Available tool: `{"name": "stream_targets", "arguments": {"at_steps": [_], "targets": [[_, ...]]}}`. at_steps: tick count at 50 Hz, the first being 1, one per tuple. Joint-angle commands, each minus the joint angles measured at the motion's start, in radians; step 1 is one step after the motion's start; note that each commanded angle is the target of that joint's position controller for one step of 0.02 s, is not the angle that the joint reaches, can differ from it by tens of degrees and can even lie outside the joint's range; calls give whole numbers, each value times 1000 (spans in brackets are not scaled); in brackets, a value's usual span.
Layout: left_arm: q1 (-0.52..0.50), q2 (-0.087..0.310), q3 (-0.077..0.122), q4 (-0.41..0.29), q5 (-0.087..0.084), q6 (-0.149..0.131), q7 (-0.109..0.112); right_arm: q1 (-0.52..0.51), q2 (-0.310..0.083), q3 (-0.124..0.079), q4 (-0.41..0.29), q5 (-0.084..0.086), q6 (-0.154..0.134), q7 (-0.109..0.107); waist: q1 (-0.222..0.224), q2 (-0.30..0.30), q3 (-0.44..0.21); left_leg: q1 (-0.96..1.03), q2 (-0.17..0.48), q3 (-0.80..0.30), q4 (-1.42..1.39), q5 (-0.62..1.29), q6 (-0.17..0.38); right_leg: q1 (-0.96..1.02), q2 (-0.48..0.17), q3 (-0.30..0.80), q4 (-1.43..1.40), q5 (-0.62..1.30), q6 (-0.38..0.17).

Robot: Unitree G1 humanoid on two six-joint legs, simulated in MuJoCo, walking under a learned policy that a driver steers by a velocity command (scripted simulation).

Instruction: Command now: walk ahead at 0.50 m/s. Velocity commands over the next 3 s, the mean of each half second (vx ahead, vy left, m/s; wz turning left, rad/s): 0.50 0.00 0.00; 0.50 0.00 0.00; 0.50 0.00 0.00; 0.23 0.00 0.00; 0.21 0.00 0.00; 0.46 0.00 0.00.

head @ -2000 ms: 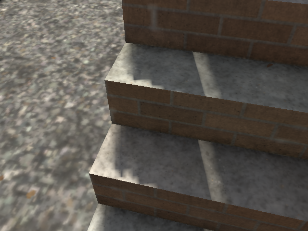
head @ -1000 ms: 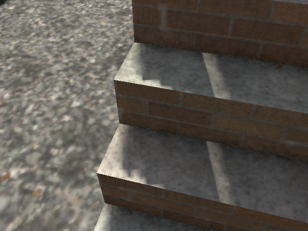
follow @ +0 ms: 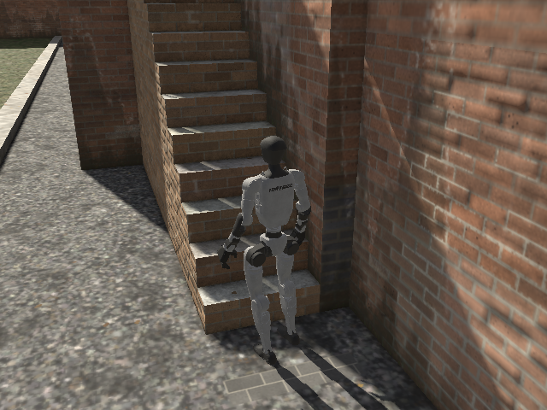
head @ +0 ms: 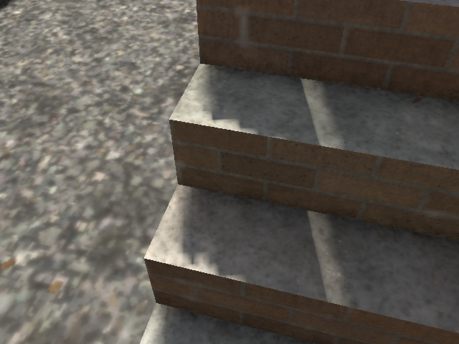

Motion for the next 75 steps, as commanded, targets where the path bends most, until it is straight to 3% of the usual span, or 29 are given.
{"name": "stream_targets", "arguments": {"at_steps": [1, 75], "targets": [[-45, 112, 21, -49, 0, -11, 3, -29, -118, -23, -46, 1, -11, -3, 0, -7, -43, -48, 178, -91, -3, 346, -21, 61, -101, 84, 2, 168, -30], [-51, 112, 26, -46, 0, -12, 3, -33, -116, -27, -47, 1, -10, -3, -1, -7, -43, -48, 180, -88, -7, 327, -24, 68, -100, 90, -7, 176, -30]]}}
